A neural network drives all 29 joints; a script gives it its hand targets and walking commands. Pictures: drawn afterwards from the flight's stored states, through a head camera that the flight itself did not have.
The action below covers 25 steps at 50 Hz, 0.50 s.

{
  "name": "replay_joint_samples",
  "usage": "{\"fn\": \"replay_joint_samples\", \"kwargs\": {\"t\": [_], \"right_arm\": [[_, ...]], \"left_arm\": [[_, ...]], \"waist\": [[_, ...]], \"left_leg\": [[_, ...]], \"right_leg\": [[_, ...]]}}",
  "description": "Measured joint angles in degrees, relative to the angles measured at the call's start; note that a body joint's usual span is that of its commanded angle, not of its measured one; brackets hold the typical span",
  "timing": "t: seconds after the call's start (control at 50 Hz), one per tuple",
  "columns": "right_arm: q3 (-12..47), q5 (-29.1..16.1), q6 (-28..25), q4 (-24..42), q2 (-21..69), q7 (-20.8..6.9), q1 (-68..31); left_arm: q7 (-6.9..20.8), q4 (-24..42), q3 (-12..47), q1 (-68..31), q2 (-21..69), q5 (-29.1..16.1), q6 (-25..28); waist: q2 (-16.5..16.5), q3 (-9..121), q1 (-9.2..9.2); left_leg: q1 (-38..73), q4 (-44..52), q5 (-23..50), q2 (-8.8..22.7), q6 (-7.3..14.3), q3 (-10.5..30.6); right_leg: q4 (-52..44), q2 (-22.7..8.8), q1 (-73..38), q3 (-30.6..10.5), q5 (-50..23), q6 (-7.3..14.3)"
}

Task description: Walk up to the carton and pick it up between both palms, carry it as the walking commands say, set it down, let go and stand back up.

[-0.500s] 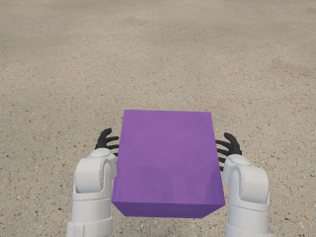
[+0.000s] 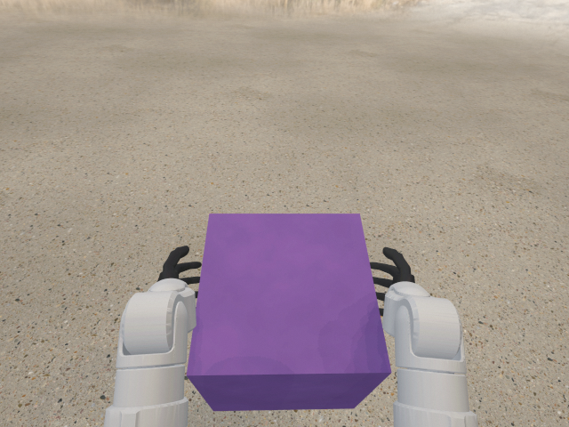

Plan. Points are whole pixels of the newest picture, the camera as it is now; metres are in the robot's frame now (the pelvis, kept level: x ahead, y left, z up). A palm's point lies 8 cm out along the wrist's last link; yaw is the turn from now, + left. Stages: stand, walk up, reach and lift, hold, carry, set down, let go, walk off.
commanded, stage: carry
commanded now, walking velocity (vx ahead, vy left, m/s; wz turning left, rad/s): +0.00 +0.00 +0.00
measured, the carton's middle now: (284, 315) +0.32 +0.02 +0.02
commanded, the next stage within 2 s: none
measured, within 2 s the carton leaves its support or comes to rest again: neither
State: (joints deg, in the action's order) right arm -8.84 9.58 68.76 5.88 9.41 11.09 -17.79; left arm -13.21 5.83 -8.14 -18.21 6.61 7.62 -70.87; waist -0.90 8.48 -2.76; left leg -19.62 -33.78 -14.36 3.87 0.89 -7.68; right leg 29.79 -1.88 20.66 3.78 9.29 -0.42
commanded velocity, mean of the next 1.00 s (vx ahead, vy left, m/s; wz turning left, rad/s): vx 0.00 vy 0.00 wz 0.00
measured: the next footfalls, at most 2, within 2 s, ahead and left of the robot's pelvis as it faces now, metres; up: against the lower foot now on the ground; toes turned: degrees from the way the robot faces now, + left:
none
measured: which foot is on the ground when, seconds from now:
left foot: down 0.00-1.00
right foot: down 0.00-1.00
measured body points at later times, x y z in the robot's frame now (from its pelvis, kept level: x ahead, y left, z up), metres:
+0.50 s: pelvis +0.00 +0.00 +0.00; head -0.01 +0.01 +0.45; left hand +0.31 +0.16 +0.07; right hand +0.30 -0.15 +0.08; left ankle +0.04 +0.11 -0.73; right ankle +0.07 -0.13 -0.73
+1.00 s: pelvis +0.02 +0.00 +0.00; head +0.00 +0.01 +0.45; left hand +0.32 +0.16 +0.07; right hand +0.32 -0.15 +0.08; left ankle +0.04 +0.11 -0.73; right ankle +0.07 -0.13 -0.73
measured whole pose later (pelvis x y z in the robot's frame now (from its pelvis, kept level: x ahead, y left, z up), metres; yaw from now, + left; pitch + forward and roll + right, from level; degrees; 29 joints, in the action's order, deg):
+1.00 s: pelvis +0.02 +0.00 +0.00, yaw +0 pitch +2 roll -1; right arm -8.6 10.0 61.7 3.0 9.1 10.8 -16.6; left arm -9.9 2.0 -9.8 -16.7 9.0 11.7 -61.9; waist 0.3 5.6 0.2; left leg -19.6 -34.0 -16.1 4.0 0.6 -7.2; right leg 30.3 -1.5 20.7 3.2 11.3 -0.6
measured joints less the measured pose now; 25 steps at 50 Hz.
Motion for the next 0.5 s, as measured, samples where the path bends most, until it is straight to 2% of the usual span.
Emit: {"fn": "replay_joint_samples", "kwargs": {"t": [0.12,0.26,0.34,0.42,0.5], "right_arm": [[-0.22,-0.48,1.72,-0.40,0.01,2.27,-0.07],[-0.83,-2.57,2.17,0.66,0.34,5.43,-1.19],[-1.43,-2.11,0.83,-0.36,0.68,4.83,-2.20],[-1.46,-0.71,-1.59,-2.23,0.57,2.58,-1.84],[-0.82,-1.29,-2.22,-0.59,0.26,2.53,-0.90]], "left_arm": [[2.07,-5.45,0.13,-2.99,-1.35,0.28,0.09],[4.05,-6.39,-0.96,-3.79,-1.11,1.32,1.71],[4.20,-5.81,-1.65,-3.18,-0.52,1.95,3.13],[3.77,-5.87,-1.82,-2.68,0.15,2.83,4.19],[3.48,-3.94,-1.39,-1.75,0.52,2.66,4.63]], "waist": [[0.98,-0.35,1.72],[-0.29,-2.87,3.60],[-0.77,-3.42,3.65],[-0.67,-3.26,3.20],[-0.02,-3.59,2.74]], "left_leg": [[-1.07,0.54,1.10,-0.64,0.65,-0.44],[-2.02,0.53,1.73,-0.60,0.63,-0.44],[-2.37,0.50,1.68,-0.29,0.29,-0.32],[-2.61,0.46,1.38,0.04,-0.05,0.09],[-2.59,0.58,0.99,0.13,-0.20,0.38]], "right_leg": [[-0.18,-0.54,1.24,-0.61,-0.96,-0.45],[0.23,-0.36,2.41,-0.99,-1.36,-0.20],[0.31,0.02,2.82,-1.06,-1.25,0.07],[0.02,0.40,2.81,-0.79,-0.98,0.31],[-0.31,0.54,2.62,-0.62,-0.63,0.34]]}}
